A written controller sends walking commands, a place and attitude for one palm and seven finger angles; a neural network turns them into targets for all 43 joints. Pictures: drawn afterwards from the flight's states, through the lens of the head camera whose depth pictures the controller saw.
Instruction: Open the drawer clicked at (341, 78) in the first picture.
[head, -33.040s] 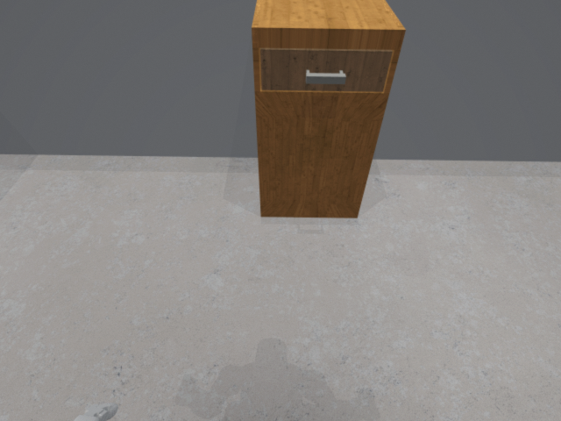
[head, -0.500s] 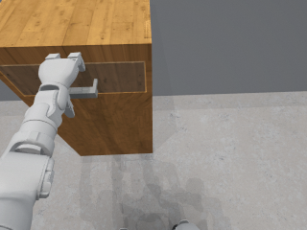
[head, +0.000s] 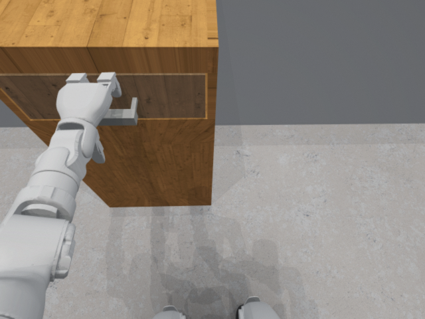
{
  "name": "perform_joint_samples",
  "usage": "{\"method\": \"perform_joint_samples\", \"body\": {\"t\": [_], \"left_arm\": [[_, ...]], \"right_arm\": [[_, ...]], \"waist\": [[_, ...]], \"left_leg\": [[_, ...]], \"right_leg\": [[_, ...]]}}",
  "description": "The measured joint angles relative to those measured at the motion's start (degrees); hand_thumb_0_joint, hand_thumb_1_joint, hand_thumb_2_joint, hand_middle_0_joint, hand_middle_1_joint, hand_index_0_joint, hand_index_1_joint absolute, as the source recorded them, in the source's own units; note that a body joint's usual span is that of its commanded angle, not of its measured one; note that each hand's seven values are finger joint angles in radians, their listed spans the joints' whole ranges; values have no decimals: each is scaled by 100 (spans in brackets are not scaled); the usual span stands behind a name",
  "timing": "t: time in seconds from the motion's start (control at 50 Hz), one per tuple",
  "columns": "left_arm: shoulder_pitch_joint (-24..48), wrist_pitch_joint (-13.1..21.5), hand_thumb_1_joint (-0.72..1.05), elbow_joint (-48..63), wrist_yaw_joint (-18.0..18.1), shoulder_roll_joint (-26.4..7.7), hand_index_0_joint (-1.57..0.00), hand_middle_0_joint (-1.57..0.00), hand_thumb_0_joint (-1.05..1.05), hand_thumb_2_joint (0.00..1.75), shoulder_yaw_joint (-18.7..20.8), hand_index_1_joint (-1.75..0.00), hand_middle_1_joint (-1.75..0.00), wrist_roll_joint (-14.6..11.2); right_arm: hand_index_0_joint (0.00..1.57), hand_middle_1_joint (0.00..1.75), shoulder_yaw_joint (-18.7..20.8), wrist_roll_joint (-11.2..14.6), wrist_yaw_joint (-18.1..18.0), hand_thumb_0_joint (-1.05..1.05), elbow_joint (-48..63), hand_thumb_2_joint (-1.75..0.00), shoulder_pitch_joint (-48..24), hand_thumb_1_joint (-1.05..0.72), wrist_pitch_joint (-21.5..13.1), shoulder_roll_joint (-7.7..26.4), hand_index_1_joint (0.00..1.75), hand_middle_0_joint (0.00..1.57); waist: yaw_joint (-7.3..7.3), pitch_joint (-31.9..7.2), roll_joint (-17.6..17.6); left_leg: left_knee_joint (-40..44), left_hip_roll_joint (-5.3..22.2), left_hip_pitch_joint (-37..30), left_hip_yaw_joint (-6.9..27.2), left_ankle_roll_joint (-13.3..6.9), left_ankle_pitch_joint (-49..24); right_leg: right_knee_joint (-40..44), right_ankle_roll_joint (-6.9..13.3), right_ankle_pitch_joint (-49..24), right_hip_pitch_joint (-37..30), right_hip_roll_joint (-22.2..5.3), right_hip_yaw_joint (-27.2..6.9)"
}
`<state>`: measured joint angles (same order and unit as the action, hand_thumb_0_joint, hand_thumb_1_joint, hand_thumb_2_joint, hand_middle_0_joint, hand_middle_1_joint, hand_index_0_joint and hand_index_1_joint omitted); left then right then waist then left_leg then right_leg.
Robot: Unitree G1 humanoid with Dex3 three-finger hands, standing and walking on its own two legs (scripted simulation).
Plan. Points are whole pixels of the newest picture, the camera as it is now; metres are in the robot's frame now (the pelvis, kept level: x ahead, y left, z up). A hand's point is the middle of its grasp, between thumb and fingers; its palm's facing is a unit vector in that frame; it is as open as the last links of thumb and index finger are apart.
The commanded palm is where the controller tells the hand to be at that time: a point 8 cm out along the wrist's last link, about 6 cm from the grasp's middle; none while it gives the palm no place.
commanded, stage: lower the fingers behind the handle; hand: left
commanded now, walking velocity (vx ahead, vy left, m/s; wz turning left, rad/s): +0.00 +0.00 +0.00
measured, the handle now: (107, 109) +0.55 +0.21 +0.01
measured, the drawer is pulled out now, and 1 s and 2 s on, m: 0.00 0.00 0.00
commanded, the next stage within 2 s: close the thumb around the handle in 1.12 s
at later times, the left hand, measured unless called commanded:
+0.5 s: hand (98, 132) +0.49 +0.22 +0.01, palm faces -0.05 +0.00 -1.00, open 13.8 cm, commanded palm +0.48 +0.22 +0.05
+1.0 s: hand (102, 132) +0.50 +0.22 -0.01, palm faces -0.05 +0.00 -1.00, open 13.8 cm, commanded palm +0.48 +0.21 +0.04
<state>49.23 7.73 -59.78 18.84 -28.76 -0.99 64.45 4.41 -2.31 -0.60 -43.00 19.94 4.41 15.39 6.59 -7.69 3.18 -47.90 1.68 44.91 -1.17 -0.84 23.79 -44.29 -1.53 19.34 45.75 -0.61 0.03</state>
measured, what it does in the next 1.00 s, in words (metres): stands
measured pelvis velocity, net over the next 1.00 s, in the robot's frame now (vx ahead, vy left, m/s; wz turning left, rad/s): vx -0.02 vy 0.00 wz -0.01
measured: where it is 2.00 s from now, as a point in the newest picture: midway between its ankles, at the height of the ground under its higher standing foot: outside the picture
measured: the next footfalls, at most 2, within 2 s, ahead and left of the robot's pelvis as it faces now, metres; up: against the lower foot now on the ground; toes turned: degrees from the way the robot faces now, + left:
none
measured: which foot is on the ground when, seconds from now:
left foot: down 0.00-1.00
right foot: down 0.00-1.00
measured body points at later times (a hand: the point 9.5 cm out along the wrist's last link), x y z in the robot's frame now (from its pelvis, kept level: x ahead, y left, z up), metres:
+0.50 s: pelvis -0.01 +0.00 -0.01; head +0.11 -0.01 +0.42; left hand +0.48 +0.22 +0.06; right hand -0.01 -0.29 -0.14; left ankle -0.02 +0.11 -0.70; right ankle +0.01 -0.14 -0.70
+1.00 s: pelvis -0.02 +0.00 -0.03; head +0.12 +0.00 +0.40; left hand +0.50 +0.21 +0.04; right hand -0.03 -0.27 -0.16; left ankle -0.02 +0.11 -0.70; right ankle +0.01 -0.14 -0.70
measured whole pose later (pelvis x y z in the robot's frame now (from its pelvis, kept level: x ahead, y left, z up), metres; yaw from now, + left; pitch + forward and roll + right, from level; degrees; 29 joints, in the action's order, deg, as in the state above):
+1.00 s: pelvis -0.02 +0.00 -0.03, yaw +0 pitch +25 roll -2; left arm 52.5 5.3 -64.1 19.8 -30.9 -0.1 64.8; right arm 2.8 -2.8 -0.9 -43.2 19.5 3.5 14.6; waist 8.4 -8.3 3.7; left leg -57.3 2.0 56.0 -0.8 -1.0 26.4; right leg -53.1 -1.7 21.5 56.7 -0.3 0.0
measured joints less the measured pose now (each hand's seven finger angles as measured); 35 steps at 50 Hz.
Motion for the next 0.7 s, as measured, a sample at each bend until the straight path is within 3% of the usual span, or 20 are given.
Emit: {"method": "perform_joint_samples", "body": {"t": [0.16,0.28,0.38,0.54,0.7], "left_arm": [[107,-477,-49,-333,-93,126,-32,-32,0,30,-123,-120,-120,-68],[63,-195,-49,-317,-260,61,-32,-32,0,30,-43,-120,-120,-72],[24,30,-49,-257,-97,-44,-32,-32,0,30,106,-120,-120,16],[44,-64,-49,-319,163,-154,-32,-32,0,30,117,-120,-121,55],[273,-200,-49,-503,13,-156,-32,-32,0,30,-4,-120,-122,31]], "right_arm": [[20,30,-73,43,29,0,-14,-90,-54,-91,71,-84,30,20],[20,30,-137,42,-60,0,43,-90,-36,-91,42,-107,30,21],[20,30,-119,-7,-69,0,37,-90,-33,-91,5,-56,30,21],[20,30,-66,-22,-39,0,-16,-90,-82,-91,-30,11,30,20],[20,30,-95,-11,-64,0,18,-90,-125,-91,-72,4,30,20]], "waist": [[30,7,58],[79,25,26],[82,-22,8],[52,-41,-6],[145,-55,-29]], "left_leg": [[20,11,-23,-35,-8,-20],[0,18,9,-56,1,-28],[-206,27,263,-53,11,36],[-506,36,619,-7,15,119],[-651,36,804,40,15,142]], "right_leg": [[10,-5,-30,-2,14,-37],[-47,7,-28,58,22,-59],[-271,18,42,324,29,-63],[-549,26,124,658,36,-26],[-645,25,134,806,35,15]]}}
